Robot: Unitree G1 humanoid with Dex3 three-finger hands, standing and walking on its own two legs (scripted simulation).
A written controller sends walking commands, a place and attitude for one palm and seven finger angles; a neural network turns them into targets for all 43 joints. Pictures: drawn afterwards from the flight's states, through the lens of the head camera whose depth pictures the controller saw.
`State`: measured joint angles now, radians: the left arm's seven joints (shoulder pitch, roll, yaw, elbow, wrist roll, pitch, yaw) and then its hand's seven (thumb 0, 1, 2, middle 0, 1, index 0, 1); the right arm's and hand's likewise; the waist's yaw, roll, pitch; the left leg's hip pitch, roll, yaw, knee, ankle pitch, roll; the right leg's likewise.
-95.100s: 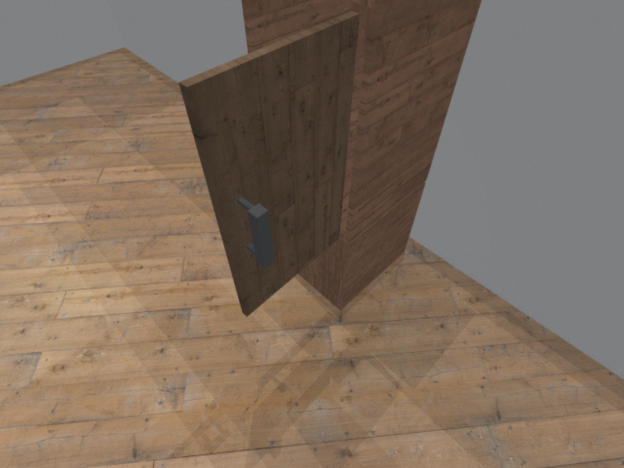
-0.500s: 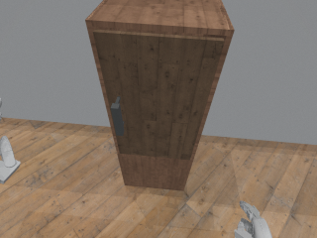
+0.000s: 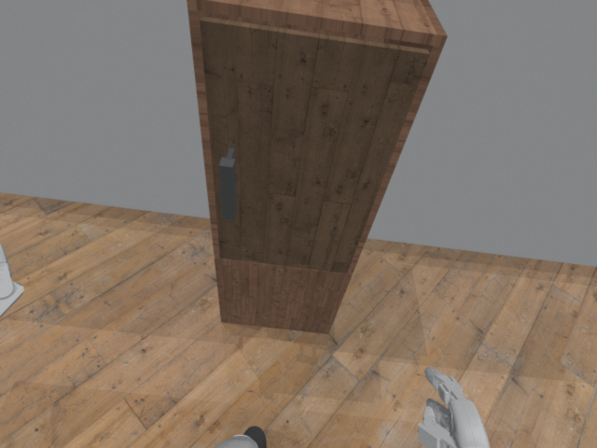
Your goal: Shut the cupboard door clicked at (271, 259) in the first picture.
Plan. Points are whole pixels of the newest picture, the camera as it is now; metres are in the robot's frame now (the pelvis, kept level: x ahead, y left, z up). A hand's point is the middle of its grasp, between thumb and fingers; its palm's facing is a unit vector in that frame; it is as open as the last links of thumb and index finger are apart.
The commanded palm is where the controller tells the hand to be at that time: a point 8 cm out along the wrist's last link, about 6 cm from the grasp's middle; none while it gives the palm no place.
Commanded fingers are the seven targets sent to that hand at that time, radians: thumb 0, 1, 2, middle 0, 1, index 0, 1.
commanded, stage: stop stepping back and stand still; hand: left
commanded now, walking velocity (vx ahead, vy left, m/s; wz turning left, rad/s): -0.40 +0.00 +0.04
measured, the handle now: (230, 183) +0.59 +0.19 -0.03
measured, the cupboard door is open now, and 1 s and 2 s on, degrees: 0 0 0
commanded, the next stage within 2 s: let the arm hang, fingers relaxed in 1.54 s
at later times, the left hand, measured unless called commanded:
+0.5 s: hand out of the picture +0.10 +0.35 +0.18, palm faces +0.56 -0.79 -0.23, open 7.4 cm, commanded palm +0.01 +0.35 +0.19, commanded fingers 0.00 0.90 0.90 -0.20 -0.30 -0.20 -0.30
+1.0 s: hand out of the picture +0.05 +0.35 +0.17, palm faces +0.49 -0.81 -0.34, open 7.4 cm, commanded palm -0.02 +0.39 +0.19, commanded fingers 0.00 0.90 0.90 -0.20 -0.30 -0.20 -0.30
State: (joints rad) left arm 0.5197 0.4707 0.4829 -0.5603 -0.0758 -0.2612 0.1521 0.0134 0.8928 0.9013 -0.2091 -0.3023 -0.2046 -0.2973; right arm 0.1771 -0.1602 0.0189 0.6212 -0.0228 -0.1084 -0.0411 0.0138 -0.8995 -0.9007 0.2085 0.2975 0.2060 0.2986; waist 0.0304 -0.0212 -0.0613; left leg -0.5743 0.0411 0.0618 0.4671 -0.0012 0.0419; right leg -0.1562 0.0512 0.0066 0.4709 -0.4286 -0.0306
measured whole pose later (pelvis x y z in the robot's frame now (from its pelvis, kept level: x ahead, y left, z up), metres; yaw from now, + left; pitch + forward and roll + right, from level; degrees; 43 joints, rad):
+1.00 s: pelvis -0.15 +0.08 +0.00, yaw +2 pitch -2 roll +0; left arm 0.48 0.38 0.40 -0.49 -0.05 -0.16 0.18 0.01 0.89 0.90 -0.21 -0.30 -0.20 -0.30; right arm 0.29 -0.23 -0.02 0.67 0.00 -0.08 -0.10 0.02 -0.90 -0.90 0.21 0.30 0.20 0.30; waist -0.03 -0.06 0.00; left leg -0.33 0.06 0.06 0.63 -0.26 0.00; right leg -0.26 -0.02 -0.07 0.69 -0.42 -0.01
